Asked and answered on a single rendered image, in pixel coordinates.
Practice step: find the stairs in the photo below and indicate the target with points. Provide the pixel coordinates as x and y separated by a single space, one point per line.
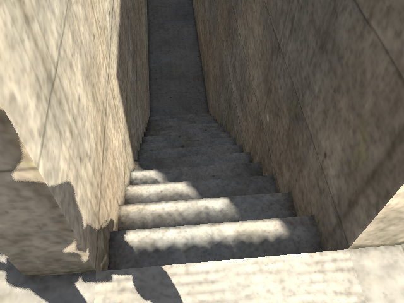
195 196

